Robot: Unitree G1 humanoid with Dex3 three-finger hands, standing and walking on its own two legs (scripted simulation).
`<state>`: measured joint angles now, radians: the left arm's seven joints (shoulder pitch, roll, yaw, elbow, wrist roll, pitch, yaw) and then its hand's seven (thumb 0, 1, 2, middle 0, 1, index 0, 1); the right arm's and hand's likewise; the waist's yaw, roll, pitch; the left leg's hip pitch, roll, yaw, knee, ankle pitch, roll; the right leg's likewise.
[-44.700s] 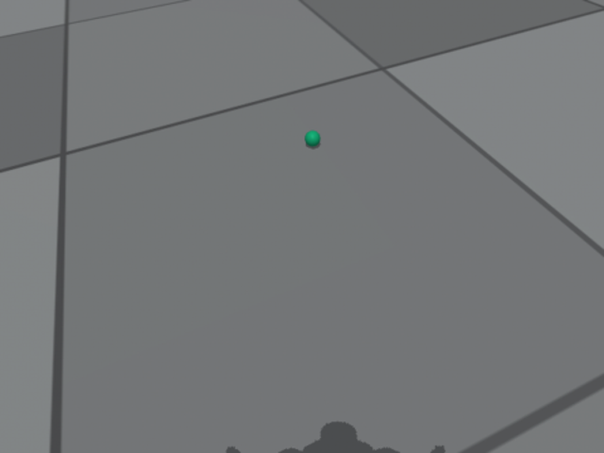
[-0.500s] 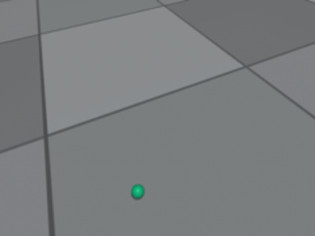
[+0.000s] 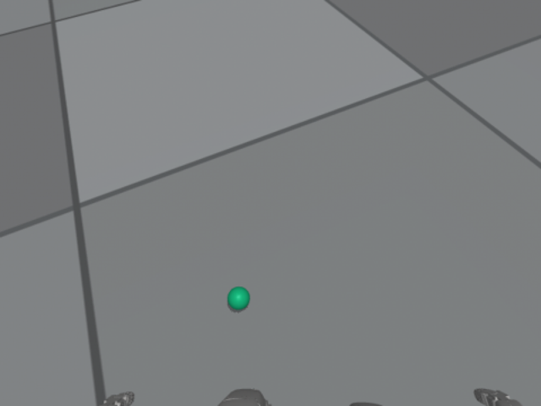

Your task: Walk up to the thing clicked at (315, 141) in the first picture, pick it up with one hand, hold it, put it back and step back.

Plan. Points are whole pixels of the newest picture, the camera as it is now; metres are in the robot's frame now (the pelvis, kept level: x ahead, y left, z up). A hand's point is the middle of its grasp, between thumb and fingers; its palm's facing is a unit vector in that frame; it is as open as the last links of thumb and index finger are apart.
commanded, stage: step back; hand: left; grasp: from above
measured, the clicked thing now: (238, 298) +0.51 +0.21 -0.73
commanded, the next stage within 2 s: none
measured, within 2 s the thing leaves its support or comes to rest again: neither
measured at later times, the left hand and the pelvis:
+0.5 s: hand out of the picture +0.06 +0.32 -0.17, palm faces -0.08 -0.93 -0.36, open 7.3 cm; pelvis -0.07 +0.07 -0.01, yaw -3 degrees
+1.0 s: hand out of the picture -0.05 +0.35 -0.17, palm faces -0.02 -0.94 -0.35, open 7.3 cm; pelvis -0.19 +0.09 -0.02, yaw -2 degrees
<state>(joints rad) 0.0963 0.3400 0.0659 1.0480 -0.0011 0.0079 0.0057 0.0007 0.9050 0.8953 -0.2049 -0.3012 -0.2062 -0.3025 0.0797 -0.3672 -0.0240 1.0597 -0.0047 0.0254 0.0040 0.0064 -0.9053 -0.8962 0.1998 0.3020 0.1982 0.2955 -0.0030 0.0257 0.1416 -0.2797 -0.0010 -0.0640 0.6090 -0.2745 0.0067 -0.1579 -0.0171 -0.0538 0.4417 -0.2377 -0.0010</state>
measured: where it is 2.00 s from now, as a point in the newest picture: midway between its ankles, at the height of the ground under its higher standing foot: outside the picture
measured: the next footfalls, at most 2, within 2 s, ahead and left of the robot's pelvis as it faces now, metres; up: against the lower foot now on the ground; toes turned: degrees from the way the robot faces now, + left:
left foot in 0.14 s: +0.00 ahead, +0.14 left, +0.00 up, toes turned -2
right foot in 0.56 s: -0.04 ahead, -0.05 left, +0.00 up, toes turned -1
